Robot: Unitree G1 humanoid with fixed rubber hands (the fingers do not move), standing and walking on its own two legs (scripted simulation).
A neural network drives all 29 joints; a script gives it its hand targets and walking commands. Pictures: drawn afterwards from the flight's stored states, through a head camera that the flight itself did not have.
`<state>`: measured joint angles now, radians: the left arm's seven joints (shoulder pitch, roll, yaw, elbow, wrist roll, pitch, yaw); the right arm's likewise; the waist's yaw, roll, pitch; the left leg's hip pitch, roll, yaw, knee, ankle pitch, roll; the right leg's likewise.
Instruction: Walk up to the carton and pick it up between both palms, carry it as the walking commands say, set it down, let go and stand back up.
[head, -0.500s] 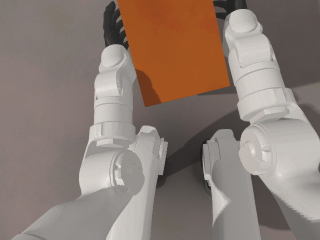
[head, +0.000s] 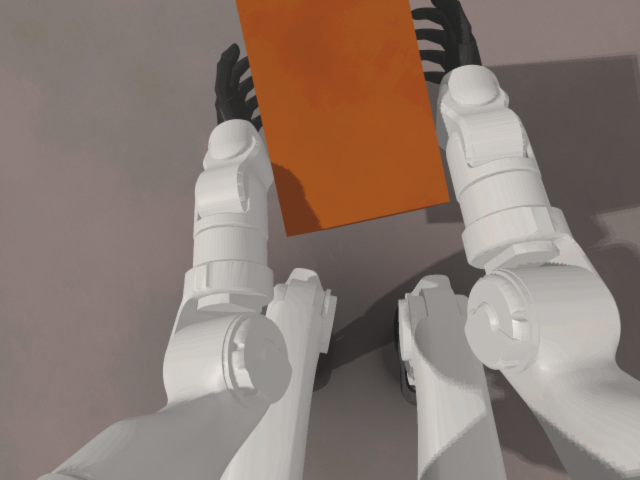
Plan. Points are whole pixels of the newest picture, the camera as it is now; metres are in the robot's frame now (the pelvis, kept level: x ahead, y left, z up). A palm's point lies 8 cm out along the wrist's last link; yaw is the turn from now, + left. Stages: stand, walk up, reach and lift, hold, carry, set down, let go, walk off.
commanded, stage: reach and lift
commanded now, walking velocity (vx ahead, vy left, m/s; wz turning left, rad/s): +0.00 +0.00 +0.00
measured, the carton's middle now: (348, 104) +0.53 +0.02 -0.15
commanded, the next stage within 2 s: none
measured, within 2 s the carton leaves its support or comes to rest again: neither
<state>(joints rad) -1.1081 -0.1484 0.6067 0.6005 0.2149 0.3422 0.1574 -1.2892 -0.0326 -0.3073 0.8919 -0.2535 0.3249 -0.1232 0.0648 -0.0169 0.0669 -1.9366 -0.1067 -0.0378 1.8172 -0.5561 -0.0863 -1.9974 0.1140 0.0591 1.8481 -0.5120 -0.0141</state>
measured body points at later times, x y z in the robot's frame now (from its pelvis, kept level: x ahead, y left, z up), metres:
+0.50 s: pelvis +0.00 +0.00 +0.05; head +0.26 -0.03 +0.41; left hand +0.47 +0.14 -0.02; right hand +0.52 -0.09 -0.02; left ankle +0.11 +0.14 -0.45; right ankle +0.11 -0.10 -0.45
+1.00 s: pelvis +0.01 -0.01 +0.11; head +0.23 -0.03 +0.50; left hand +0.45 +0.14 +0.05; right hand +0.49 -0.09 +0.05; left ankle +0.11 +0.14 -0.45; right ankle +0.11 -0.10 -0.45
